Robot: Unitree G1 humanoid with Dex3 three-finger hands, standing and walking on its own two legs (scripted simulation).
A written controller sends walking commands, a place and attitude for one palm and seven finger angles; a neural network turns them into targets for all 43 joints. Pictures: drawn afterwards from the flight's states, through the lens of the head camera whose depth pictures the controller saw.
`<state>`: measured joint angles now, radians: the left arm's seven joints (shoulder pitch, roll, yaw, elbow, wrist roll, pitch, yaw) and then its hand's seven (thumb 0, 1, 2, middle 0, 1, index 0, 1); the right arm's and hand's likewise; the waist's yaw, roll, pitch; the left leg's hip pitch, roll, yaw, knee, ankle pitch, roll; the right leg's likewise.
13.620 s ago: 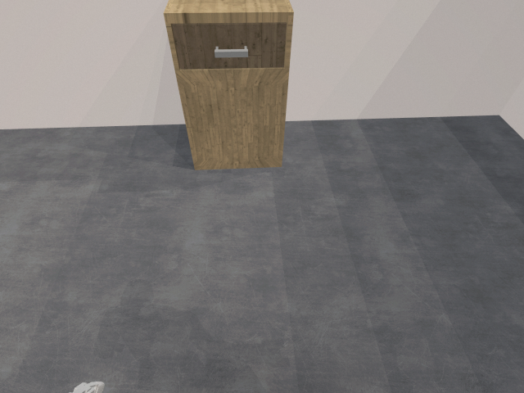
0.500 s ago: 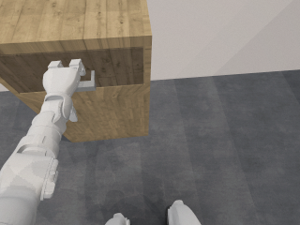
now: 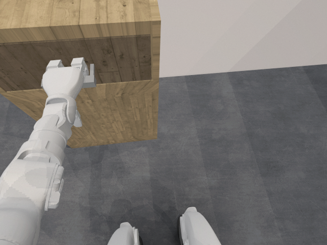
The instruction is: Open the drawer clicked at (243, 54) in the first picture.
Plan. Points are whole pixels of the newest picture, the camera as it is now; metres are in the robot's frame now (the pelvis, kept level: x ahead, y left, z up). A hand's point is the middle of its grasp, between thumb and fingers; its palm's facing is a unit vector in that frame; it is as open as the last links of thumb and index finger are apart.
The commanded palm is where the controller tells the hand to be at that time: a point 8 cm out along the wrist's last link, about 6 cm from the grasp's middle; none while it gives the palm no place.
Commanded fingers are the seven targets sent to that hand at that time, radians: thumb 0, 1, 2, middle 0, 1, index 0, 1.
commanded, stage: lower the fingers behind the handle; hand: left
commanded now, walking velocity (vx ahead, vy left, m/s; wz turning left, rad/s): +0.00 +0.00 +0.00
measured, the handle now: (70, 76) +0.56 +0.21 -0.01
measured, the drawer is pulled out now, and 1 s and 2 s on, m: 0.00 0.00 0.02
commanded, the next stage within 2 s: close the thumb around the handle in 0.72 s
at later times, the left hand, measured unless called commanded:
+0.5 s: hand (75, 98) +0.51 +0.20 -0.03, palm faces -0.06 -0.01 -1.00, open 13.8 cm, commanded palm +0.49 +0.19 +0.02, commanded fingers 0.00 -0.50 0.30 -0.30 -1.20 -0.30 -1.20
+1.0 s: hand (76, 98) +0.50 +0.19 -0.03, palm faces -0.06 -0.02 -1.00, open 13.0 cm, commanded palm +0.49 +0.19 +0.02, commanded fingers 0.00 0.06 0.54 -0.34 -1.26 -0.34 -1.26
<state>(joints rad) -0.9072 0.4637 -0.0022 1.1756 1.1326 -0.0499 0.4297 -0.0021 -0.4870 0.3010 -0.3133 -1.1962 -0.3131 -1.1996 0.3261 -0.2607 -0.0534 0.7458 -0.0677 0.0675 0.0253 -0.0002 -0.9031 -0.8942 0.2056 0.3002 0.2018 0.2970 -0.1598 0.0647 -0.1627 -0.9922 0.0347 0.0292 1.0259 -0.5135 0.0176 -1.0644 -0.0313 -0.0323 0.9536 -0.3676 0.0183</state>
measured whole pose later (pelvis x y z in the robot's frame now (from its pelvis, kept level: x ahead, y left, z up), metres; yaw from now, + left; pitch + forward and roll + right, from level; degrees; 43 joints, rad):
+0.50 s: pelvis -0.01 +0.00 -0.02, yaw +0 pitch +29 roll -2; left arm -0.92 0.48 0.00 1.16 1.13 -0.04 0.44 0.00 -0.49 0.30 -0.30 -1.20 -0.31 -1.20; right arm 0.31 -0.26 -0.05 0.74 -0.07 0.05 0.02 0.00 -0.90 -0.89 0.21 0.30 0.20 0.30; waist -0.16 0.07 -0.17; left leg -1.08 0.04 0.02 1.11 -0.54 0.01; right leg -1.15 -0.03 -0.04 1.04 -0.39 0.01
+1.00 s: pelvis -0.01 -0.01 -0.01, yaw +0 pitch +29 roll -1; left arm -0.91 0.47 0.00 1.16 1.13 -0.03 0.44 0.00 -0.35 0.36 -0.32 -1.21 -0.32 -1.21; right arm 0.31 -0.26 -0.04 0.75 -0.07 0.05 0.02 0.00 -0.90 -0.89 0.21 0.30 0.20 0.30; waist -0.16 0.07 -0.17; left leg -1.07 0.04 0.02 1.10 -0.53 0.01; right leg -1.14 -0.03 -0.04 1.03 -0.39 0.01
